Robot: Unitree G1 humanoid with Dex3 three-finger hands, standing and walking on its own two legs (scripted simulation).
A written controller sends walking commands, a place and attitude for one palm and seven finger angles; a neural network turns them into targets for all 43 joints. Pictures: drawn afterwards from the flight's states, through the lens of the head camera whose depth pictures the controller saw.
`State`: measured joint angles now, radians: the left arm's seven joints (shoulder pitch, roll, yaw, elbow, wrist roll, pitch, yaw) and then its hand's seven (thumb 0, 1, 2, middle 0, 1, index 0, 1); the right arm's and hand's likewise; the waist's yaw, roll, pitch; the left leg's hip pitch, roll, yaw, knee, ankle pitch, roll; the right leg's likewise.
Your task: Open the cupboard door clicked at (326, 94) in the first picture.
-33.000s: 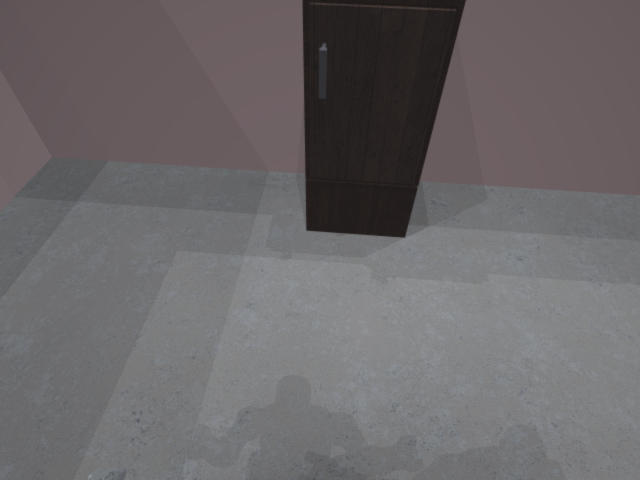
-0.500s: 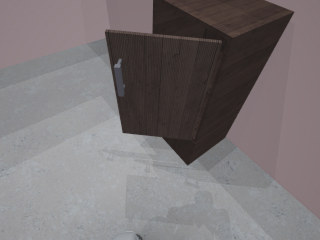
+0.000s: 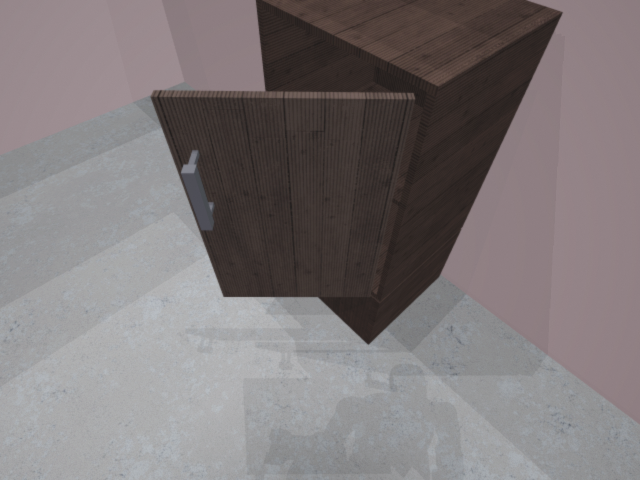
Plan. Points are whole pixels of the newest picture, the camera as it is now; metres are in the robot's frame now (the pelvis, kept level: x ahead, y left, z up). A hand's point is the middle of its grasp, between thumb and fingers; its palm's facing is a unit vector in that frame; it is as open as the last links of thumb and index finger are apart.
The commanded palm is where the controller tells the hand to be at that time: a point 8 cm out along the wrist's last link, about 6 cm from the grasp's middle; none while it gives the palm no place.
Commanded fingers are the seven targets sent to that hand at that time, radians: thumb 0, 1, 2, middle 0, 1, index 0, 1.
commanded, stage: come to a stop and stand still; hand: left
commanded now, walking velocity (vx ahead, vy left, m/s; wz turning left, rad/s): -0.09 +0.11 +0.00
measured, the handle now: (201, 191) +0.57 +0.24 -0.02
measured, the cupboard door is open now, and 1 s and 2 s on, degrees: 47 47 47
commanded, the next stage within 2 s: look again from close up in 1.10 s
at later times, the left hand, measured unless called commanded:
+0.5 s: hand out of the picture +0.02 +0.22 -0.16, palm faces +0.03 -0.96 -0.27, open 7.4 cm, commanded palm none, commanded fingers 0.00 0.90 0.90 -0.20 -0.30 -0.20 -0.30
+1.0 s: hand out of the picture -0.07 +0.19 -0.16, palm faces +0.02 -0.97 -0.23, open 7.4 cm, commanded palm none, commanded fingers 0.00 0.90 0.90 -0.20 -0.30 -0.20 -0.30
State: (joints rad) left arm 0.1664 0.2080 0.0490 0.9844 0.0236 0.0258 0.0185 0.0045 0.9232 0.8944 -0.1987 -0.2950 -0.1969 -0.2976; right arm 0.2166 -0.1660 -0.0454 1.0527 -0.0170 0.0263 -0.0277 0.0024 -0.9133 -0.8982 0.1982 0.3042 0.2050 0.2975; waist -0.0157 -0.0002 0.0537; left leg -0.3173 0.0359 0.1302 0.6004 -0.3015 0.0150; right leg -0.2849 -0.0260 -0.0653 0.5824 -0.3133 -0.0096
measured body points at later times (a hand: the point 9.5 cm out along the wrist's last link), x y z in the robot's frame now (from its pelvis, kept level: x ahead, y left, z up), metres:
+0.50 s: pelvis -0.03 +0.02 +0.00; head -0.04 +0.01 +0.45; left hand +0.02 +0.27 -0.14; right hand +0.05 -0.21 -0.15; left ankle -0.02 +0.11 -0.73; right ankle -0.01 -0.10 -0.73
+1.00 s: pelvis -0.07 +0.00 +0.01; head -0.09 +0.00 +0.46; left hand -0.07 +0.24 -0.14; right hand -0.11 -0.25 -0.15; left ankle -0.02 +0.11 -0.73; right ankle -0.01 -0.10 -0.73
